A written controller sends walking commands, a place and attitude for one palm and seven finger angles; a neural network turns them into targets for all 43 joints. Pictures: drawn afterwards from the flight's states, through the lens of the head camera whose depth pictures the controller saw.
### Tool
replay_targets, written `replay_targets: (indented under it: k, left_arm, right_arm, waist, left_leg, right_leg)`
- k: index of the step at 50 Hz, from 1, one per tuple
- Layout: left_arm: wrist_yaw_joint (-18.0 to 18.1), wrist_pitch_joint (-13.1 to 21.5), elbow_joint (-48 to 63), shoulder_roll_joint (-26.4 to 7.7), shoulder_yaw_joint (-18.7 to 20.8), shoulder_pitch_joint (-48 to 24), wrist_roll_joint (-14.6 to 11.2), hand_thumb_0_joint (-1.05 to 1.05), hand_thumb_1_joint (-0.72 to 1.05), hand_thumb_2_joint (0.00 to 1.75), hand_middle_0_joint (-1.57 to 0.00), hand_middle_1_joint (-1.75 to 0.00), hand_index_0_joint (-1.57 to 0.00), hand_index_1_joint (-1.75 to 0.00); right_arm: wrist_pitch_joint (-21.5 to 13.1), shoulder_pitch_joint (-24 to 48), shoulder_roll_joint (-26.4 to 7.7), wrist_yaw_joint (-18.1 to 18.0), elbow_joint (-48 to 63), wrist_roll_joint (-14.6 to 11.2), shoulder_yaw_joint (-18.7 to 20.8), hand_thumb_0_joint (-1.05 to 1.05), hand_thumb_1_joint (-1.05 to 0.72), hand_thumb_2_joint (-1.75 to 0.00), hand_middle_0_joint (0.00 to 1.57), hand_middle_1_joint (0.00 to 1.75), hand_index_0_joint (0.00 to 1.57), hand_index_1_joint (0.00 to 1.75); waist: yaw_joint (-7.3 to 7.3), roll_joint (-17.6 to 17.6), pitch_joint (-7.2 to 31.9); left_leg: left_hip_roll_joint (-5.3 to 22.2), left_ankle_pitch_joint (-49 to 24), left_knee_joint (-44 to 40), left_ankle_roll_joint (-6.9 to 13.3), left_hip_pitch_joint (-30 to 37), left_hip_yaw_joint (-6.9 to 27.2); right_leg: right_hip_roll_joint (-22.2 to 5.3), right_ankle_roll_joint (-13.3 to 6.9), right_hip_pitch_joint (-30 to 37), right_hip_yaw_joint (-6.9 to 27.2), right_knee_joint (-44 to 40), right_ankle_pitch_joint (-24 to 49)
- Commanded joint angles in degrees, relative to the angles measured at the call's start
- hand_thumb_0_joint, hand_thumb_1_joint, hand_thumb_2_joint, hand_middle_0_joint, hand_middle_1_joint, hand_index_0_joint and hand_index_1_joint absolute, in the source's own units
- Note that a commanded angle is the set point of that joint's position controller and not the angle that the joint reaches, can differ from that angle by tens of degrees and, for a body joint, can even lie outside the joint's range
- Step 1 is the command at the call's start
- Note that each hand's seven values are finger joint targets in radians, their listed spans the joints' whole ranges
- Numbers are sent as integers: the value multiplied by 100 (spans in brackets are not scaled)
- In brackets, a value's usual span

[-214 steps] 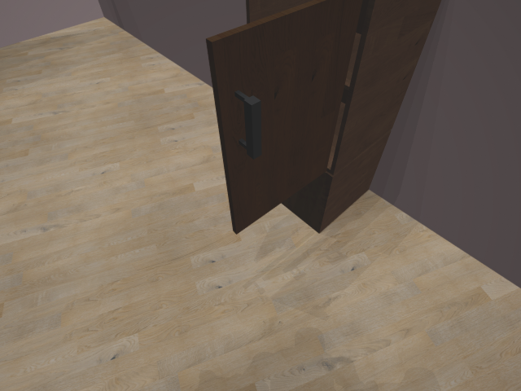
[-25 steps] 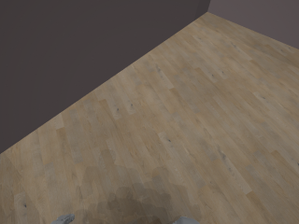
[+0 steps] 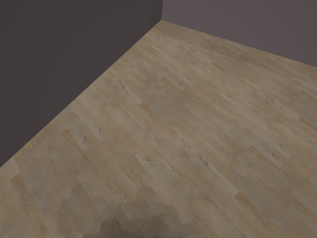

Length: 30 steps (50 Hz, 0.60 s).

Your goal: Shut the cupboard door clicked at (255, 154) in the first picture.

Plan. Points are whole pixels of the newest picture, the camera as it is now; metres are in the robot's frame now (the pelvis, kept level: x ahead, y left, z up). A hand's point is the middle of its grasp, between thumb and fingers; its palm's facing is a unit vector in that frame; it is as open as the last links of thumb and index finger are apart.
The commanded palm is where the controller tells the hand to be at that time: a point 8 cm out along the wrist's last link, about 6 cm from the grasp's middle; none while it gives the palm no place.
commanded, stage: walk around to get in front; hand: left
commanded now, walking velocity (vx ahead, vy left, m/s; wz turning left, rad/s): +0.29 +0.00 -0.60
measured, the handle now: out of the picture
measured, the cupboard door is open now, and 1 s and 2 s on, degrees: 88 88 88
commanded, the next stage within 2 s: walk to a spot facing it in 1.10 s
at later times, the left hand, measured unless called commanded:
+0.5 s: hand (148, 167) +0.36 +0.05 -0.17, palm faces -0.34 -0.92 -0.19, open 7.4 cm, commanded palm none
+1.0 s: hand (153, 161) +0.39 +0.04 -0.17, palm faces -0.33 -0.93 -0.18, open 7.4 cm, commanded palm none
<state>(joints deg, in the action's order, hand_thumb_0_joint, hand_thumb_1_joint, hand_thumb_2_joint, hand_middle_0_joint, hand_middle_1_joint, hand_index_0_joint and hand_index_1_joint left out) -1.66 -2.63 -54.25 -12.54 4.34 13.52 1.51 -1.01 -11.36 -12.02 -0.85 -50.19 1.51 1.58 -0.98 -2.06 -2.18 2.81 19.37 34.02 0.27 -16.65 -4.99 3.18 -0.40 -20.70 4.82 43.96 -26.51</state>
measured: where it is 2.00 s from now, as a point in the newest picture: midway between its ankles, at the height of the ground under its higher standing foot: (201, 172)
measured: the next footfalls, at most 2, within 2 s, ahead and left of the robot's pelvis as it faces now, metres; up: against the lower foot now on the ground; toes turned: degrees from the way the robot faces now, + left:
right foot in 0.44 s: +0.24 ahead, -0.15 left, +0.00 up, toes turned -23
left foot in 1.00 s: +0.58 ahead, -0.12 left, +0.00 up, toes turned -21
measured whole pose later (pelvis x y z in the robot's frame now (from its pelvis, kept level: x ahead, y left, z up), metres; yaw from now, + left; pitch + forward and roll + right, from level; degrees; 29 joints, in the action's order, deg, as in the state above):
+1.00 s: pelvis +0.42 -0.15 -0.01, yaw -27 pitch +2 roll +0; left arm 0.7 4.1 -64.8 -7.8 1.7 27.9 1.0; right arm -2.4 -1.0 -10.0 0.9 -52.2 1.3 1.1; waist -4.1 -0.4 -3.0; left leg 1.5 9.1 33.7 0.7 -26.1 -6.8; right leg 5.0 -4.6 3.6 3.2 26.5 -27.0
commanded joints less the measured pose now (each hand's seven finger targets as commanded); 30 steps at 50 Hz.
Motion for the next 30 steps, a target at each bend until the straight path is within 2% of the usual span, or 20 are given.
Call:
replay_targets:
  k: [1,2,3,4,6,9,11,13,15,18,19,20,21,22,23,24,25,26,28,30]
  left_arm:
    - [-159,293,755,-613,205,-825,89,0,90,90,-20,-30,-20,-30]
    - [-189,274,638,-489,190,-760,103,0,90,90,-20,-30,-20,-30]
    - [-193,242,578,-356,152,-655,85,0,90,90,-20,-30,-20,-30]
    - [-185,221,543,-247,113,-583,60,0,90,90,-20,-30,-20,-30]
    - [-184,210,490,-114,75,-508,31,0,90,90,-20,-30,-20,-30]
    - [-211,178,566,-16,17,-865,29,0,90,90,-20,-30,-20,-30]
    - [-236,195,656,3,-22,-1215,33,0,90,90,-20,-30,-20,-30]
    - [-254,204,730,64,-68,-1624,22,0,90,90,-20,-30,-20,-30]
    - [-252,224,763,56,-91,-1851,7,0,90,90,-20,-30,-20,-30]
    - [-202,269,607,-137,-17,-1206,-9,0,90,90,-20,-30,-20,-30]
    - [-170,311,481,-247,33,-707,-12,0,90,90,-20,-30,-20,-30]
    - [-131,364,213,-433,114,236,2,0,90,90,-20,-30,-20,-30]
    - [-62,423,-42,-936,242,1160,31,0,90,90,-20,-30,-20,-30]
    - [49,463,-109,-1534,380,1604,-20,0,90,90,-20,-30,-20,-30]
    - [143,412,-31,-1700,391,1284,-162,0,90,90,-20,-30,-20,-30]
    - [163,382,105,-1464,322,597,-194,0,90,90,-20,-30,-20,-30]
    - [157,429,252,-1122,197,155,-159,0,90,90,-20,-30,-20,-30]
    - [169,493,308,-868,116,-130,-130,0,90,90,-20,-30,-20,-30]
    - [178,626,255,-616,41,-154,-85,0,90,90,-20,-30,-20,-30]
    - [149,702,109,-598,39,43,-74,0,90,90,-20,-30,-20,-30]
  right_arm:
    - [-174,-848,-1055,-108,139,75,237,0,-90,-90,20,30,20,30]
    - [-215,-831,-903,-118,93,66,185,0,-90,-90,20,30,20,30]
    - [-249,-929,-744,-135,34,43,135,0,-90,-90,20,30,20,30]
    - [-283,-1147,-681,-156,-70,26,104,0,-90,-90,20,30,20,30]
    - [-326,-1414,-570,-189,-228,9,52,0,-90,-90,20,30,20,30]
    - [-334,-1723,-543,-177,-423,31,44,0,-90,-90,20,30,20,30]
    - [-322,-1865,-540,-169,-511,47,63,0,-90,-90,20,30,20,30]
    - [-300,-2028,-529,-161,-624,76,60,0,-90,-90,20,30,20,30]
    - [-270,-2141,-581,-153,-709,97,60,0,-90,-90,20,30,20,30]
    - [-262,-1886,-810,-142,-699,60,126,0,-90,-90,20,30,20,30]
    - [-262,-1729,-901,-139,-649,37,148,0,-90,-90,20,30,20,30]
    - [-266,-1379,-1009,-121,-556,-10,166,0,-90,-90,20,30,20,30]
    - [-266,-1204,-876,-29,-416,-99,149,0,-90,-90,20,30,20,30]
    - [-248,-1227,-409,-20,-180,-202,80,0,-90,-90,20,30,20,30]
    - [-197,-712,-560,-8,-38,-177,123,0,-90,-90,20,30,20,30]
    - [-174,-650,-487,14,-52,-151,179,0,-90,-90,20,30,20,30]
    - [-149,-634,-444,16,-88,-93,187,0,-90,-90,20,30,20,30]
    - [-111,-646,-447,17,-244,-49,198,0,-90,-90,20,30,20,30]
    - [-1,-937,-273,28,-416,-2,168,0,-90,-90,20,30,20,30]
    - [41,-1020,-219,50,-461,12,157,0,-90,-90,20,30,20,30]
  waist:
    - [357,925,-282]
    - [286,835,-302]
    - [231,985,-260]
    - [252,1088,-118]
    - [238,1272,105]
    - [301,1159,52]
    - [392,1179,-99]
    - [499,1146,-358]
    - [559,1106,-488]
    - [179,1228,-100]
    - [-89,1113,141]
    - [-567,1026,560]
    - [-1014,167,1091]
    - [-1015,-1036,1611]
    - [-861,-742,1211]
    - [-485,-239,325]
    - [-216,-188,147]
    - [-21,-74,48]
    - [241,-36,-24]
    - [319,-158,212]
  left_leg:
    - [2154,721,-2479,405,1091,2225]
    - [1852,-258,-2323,214,1179,1531]
    - [1614,-1384,-2131,8,1385,897]
    - [1448,-2390,-1930,-135,1571,476]
    - [1351,-3689,-1619,-197,1973,-72]
    - [1416,-3718,-1669,31,2120,-343]
    - [1511,-3515,-1750,166,2253,-458]
    - [1593,-3509,-1828,268,2229,-584]
    - [1675,-3861,-1729,318,2130,-762]
    - [1833,-5752,-918,331,2079,-1065]
    - [1801,-6221,-300,279,1904,-1085]
    - [1649,-5988,717,114,1457,-1246]
    - [1299,-4218,2228,-109,78,-1361]
    - [102,1365,4425,-466,-1930,-876]
    - [246,1390,5024,-302,-2409,181]
    - [614,625,4902,-239,-2492,369]
    - [706,127,4622,-287,-2181,456]
    - [769,-103,4265,-307,-1774,492]
    - [772,-380,3696,-357,-1437,459]
    - [676,-515,3247,-400,-1506,396]
  right_leg:
    - [-599,53,-2257,-224,2478,428]
    - [-634,95,-2259,-308,2681,810]
    - [-602,125,-2267,-369,2781,1046]
    - [-528,129,-2272,-442,2934,1188]
    - [-483,113,-2398,-612,2992,1272]
    - [-518,95,-2550,-788,2594,1464]
    - [-611,90,-2606,-950,1918,1560]
    - [-652,34,-2484,-1105,1172,1567]
    - [-563,-94,-2013,-1298,410,1344]
    - [-187,-397,-736,-1540,-179,927]
    - [-65,-514,16,-1559,-397,862]
    - [19,-625,1269,-1533,-806,1161]
    - [-647,-919,3015,-680,-1248,1366]
    - [-2471,-1674,4108,2686,-1977,1582]
    - [-2717,-1755,3403,3220,-2776,1088]
    - [-2641,-1636,2422,2506,-3113,204]
    - [-2285,-1296,1470,2126,-3222,215]
    - [-2006,-1082,907,1576,-3245,678]
    - [-1671,-886,471,847,-3316,1806]
    - [-1400,-832,807,503,-3144,2675]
